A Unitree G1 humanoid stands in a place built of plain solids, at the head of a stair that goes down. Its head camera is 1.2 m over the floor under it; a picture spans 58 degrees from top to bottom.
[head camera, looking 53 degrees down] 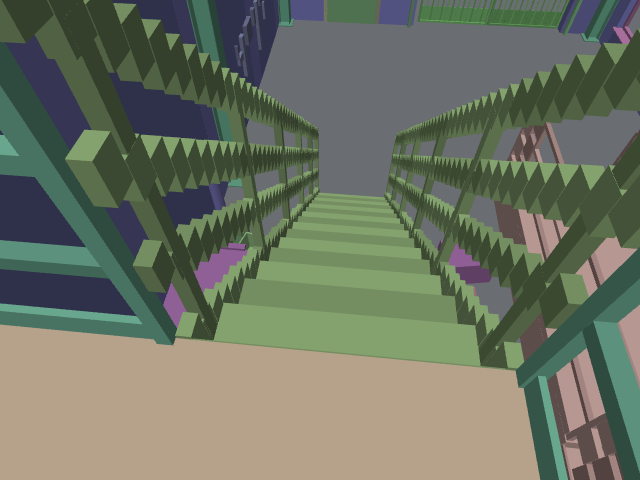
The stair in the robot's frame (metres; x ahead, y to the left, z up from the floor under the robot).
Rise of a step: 0.21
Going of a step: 0.24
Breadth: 1.01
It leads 6 degrees to the right of straight ahead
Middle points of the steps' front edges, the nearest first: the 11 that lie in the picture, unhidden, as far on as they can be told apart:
0.50 -0.08 0.00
0.73 -0.10 -0.21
0.97 -0.12 -0.42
1.20 -0.15 -0.63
1.44 -0.17 -0.84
1.68 -0.19 -1.05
1.91 -0.22 -1.26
2.15 -0.24 -1.47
2.38 -0.27 -1.67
2.62 -0.29 -1.88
2.86 -0.31 -2.09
